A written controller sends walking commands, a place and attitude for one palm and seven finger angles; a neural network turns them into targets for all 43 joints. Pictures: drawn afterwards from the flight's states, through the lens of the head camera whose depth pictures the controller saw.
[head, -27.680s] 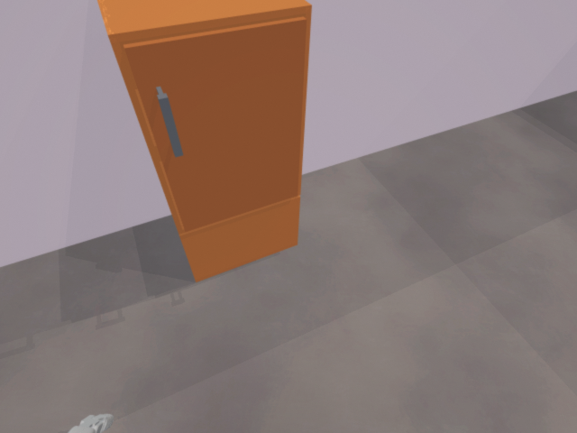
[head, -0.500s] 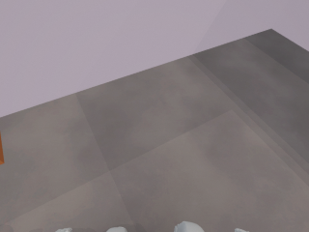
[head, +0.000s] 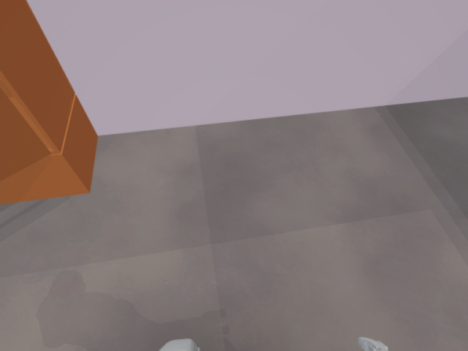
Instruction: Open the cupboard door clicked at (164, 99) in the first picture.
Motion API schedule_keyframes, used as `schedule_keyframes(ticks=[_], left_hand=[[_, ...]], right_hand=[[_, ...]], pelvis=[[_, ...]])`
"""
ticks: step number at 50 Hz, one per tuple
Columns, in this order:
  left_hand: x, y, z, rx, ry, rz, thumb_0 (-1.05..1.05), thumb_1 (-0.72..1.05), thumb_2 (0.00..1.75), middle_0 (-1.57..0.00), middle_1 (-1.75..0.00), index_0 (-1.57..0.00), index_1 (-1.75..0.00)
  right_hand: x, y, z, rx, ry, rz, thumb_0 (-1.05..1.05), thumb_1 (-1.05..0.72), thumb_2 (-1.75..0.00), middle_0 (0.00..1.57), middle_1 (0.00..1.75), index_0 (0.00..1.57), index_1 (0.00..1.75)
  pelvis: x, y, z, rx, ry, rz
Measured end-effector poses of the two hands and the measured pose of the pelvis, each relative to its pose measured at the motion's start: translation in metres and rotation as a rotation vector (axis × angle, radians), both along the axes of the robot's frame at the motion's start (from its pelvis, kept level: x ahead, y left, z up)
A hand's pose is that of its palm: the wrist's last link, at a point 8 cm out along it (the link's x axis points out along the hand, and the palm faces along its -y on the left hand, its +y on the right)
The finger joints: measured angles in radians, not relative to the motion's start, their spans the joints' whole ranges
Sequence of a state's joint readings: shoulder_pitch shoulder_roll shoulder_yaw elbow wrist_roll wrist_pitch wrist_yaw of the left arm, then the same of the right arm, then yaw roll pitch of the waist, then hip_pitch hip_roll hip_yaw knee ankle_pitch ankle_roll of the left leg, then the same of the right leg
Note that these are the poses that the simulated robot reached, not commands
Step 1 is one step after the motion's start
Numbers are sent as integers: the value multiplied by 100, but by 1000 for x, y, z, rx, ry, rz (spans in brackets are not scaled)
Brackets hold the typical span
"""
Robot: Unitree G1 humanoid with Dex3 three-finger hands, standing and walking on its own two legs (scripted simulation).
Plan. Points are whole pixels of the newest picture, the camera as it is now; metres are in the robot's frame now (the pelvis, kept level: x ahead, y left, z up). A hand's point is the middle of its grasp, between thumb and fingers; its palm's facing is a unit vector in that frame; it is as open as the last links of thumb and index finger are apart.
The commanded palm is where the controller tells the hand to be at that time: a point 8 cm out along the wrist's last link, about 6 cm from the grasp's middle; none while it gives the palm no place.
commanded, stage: turn to face it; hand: left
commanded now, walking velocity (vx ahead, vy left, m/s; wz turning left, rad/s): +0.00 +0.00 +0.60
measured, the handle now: out of the picture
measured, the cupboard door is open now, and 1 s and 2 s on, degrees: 35 35 35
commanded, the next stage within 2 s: take the last steps up to it in 1.26 s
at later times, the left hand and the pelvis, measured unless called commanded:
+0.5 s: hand out of the picture +0.03 +0.19 -0.15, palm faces +0.30 -0.91 -0.29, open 7.4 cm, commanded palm none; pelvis +0.00 -0.03 +0.00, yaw +18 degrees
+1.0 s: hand out of the picture -0.03 +0.20 -0.16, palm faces +0.57 -0.77 -0.28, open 7.4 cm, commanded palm none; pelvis +0.01 -0.04 +0.00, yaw +35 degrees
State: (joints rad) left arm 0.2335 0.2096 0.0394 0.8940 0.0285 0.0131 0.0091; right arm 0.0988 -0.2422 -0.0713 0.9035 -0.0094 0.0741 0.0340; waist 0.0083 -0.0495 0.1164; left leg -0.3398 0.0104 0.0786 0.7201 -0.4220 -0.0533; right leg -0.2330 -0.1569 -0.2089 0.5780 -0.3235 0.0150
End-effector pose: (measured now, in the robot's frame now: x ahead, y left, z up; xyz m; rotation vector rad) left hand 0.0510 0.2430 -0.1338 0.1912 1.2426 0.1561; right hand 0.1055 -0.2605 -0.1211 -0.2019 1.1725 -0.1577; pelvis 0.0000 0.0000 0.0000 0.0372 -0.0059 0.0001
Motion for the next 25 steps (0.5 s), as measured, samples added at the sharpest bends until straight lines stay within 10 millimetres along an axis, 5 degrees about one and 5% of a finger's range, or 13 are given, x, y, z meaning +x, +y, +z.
schedule_keyframes(ticks=[5,12,19,25], left_hand=[[-25,23,-21,-7,48,92,0,90,90,-20,-30,-20,-30],[-19,32,-1,25,-12,160,0,91,90,-20,-30,-20,-30],[-12,16,12,89,-105,198,0,91,90,-20,-30,-20,-30],[-39,-9,19,83,-80,274,0,90,90,-20,-30,-20,-30]], right_hand=[[29,20,1,-37,-61,100,0,-91,-90,20,29,20,30],[23,27,3,-31,-6,161,0,-91,-90,20,29,20,30],[23,6,-21,15,55,193,0,-90,-90,20,30,20,30],[42,-3,-20,13,87,253,1,-91,-90,20,29,20,30]], pelvis=[[-2,10,-12,-20,6,65],[-3,2,-1,-44,12,138],[1,-25,-9,-33,21,226],[3,-33,-2,-16,-3,315]])
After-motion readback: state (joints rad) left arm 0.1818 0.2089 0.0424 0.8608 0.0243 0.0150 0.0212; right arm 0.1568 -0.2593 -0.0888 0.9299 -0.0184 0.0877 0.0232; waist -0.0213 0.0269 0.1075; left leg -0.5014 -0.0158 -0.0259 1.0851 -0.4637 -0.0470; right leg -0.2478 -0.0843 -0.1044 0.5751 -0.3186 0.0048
